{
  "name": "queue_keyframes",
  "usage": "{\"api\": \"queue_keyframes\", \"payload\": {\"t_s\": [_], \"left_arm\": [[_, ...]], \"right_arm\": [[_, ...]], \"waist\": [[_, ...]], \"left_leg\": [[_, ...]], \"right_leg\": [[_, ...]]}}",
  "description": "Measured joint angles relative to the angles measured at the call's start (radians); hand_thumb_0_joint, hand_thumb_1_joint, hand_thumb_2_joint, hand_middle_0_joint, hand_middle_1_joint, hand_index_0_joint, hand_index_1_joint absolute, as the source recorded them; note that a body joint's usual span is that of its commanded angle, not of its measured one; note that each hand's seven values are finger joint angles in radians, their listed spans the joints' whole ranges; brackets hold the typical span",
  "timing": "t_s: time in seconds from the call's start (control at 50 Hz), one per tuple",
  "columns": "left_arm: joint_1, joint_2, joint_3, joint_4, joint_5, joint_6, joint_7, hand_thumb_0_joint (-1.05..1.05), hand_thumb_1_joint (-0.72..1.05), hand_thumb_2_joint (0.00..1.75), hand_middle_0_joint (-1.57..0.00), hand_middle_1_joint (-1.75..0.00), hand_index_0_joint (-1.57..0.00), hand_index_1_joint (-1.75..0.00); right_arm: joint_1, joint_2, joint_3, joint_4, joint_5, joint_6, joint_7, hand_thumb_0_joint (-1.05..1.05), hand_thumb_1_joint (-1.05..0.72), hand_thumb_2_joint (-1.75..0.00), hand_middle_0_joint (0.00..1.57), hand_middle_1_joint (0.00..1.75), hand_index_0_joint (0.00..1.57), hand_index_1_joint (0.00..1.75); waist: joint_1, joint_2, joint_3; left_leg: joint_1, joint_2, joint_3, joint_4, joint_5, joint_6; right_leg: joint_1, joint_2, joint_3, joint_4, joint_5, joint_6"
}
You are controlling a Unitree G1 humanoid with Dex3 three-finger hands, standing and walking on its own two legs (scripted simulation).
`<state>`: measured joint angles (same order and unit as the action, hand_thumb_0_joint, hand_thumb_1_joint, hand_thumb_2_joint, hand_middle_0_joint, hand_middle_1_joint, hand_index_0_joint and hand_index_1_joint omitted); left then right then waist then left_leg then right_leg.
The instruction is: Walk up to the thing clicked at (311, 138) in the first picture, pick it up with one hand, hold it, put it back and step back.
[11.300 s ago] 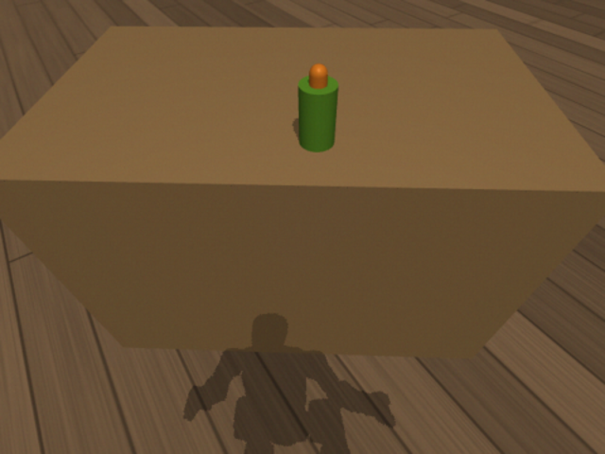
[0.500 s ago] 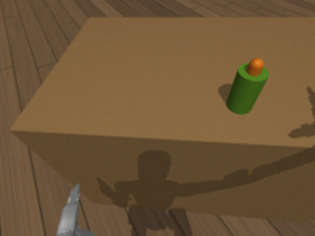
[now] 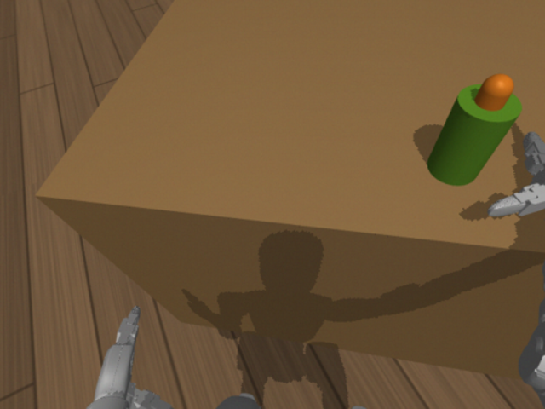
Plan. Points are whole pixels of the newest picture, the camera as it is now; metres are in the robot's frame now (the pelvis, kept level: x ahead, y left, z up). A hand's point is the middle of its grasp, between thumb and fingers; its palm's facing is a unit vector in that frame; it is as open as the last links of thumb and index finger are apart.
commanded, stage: close in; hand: right
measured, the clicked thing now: (473, 128) +0.48 -0.21 +0.13
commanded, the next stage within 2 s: rest palm in 0.34 s
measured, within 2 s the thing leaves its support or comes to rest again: leaves its support in 1.68 s
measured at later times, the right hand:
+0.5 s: hand (485, 158) +0.44 -0.22 +0.12, palm faces +0.17 +0.99 +0.03, open 17.6 cm
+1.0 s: hand (474, 145) +0.46 -0.21 +0.13, palm faces +0.18 +0.98 +0.02, open 14.9 cm
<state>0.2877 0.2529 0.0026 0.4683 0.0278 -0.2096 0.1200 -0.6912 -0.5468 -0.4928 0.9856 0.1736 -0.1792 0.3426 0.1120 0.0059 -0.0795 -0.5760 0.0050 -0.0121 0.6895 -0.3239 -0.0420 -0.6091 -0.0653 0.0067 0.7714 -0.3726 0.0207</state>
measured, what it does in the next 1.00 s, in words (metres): stands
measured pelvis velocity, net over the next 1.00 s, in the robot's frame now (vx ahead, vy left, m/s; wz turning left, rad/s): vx -0.01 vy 0.01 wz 0.00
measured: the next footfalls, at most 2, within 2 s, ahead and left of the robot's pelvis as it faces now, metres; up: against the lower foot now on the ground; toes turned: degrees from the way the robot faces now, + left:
none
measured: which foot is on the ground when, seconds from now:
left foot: down 0.00-1.00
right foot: down 0.00-1.00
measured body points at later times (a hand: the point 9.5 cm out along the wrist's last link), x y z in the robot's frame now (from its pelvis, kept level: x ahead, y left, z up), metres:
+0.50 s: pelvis -0.01 +0.00 -0.01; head +0.04 -0.01 +0.44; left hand +0.14 +0.27 -0.05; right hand +0.43 -0.27 +0.12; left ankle +0.00 +0.15 -0.71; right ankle +0.00 -0.13 -0.71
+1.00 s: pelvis -0.01 +0.01 -0.01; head +0.04 +0.00 +0.44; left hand +0.13 +0.27 -0.06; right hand +0.44 -0.26 +0.13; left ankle +0.00 +0.15 -0.71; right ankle +0.00 -0.13 -0.71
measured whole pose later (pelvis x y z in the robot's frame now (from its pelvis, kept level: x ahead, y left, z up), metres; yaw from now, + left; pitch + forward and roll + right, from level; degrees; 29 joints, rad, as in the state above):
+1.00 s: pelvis -0.01 +0.01 -0.01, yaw +0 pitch +11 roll +1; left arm 0.35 0.24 0.05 0.33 0.00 -0.11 0.03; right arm -0.79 -0.42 -0.39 0.96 0.11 -0.16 0.09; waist 0.10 -0.01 -0.09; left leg -0.62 0.02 -0.02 0.77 -0.35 -0.04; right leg -0.63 -0.05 0.00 0.81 -0.37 0.02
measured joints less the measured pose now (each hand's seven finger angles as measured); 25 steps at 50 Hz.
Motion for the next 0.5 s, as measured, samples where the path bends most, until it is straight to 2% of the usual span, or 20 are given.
{"api": "queue_keyframes", "payload": {"t_s": [0.06, 0.12, 0.26, 0.5], "left_arm": [[0.009, -0.004, 0.005, -0.02, -0.003, 0.024, -0.014, -0.01, -0.53, 0.03, -0.06, -0.06, -0.07, -0.04], [0.014, -0.009, 0.014, -0.032, -0.008, 0.035, -0.026, -0.01, -0.53, 0.03, -0.06, -0.06, -0.07, -0.04], [0.031, -0.019, 0.023, -0.082, -0.022, 0.059, -0.056, -0.01, -0.53, 0.04, -0.06, -0.06, -0.07, -0.04], [0.055, -0.015, 0.047, -0.119, -0.03, 0.088, -0.083, -0.01, -0.54, 0.04, -0.06, -0.06, -0.07, -0.04]], "right_arm": [[0.005, 0.029, 0.002, -0.036, -0.016, -0.015, -0.052, -0.02, 0.56, -0.05, 0.04, 0.04, 0.04, 0.05], [-0.006, 0.048, 0.034, -0.034, -0.016, -0.02, -0.09, -0.02, 0.56, -0.05, 0.04, 0.04, 0.04, 0.05], [-0.004, 0.096, 0.072, -0.045, -0.026, 0.003, -0.134, -0.02, 0.55, -0.05, 0.03, 0.04, 0.03, 0.05], [-0.027, 0.142, 0.106, -0.087, -0.044, 0.023, -0.204, -0.02, 0.55, -0.05, 0.03, 0.05, 0.02, 0.05]], "waist": [[-0.002, -0.005, -0.007], [-0.008, -0.013, -0.014], [-0.019, -0.023, -0.032], [-0.025, -0.011, -0.014]], "left_leg": [[-0.012, -0.002, -0.002, 0.017, -0.008, 0.0], [-0.011, 0.0, 0.0, 0.025, -0.013, 0.0], [0.0, 0.01, 0.0, 0.037, -0.021, -0.002], [-0.016, 0.013, -0.004, 0.069, -0.023, 0.001]], "right_leg": [[-0.011, -0.002, -0.001, 0.017, -0.008, 0.0], [-0.011, 0.0, 0.001, 0.024, -0.012, 0.0], [0.006, 0.01, 0.0, 0.02, -0.011, -0.003], [-0.001, 0.014, -0.001, 0.034, -0.003, 0.0]]}}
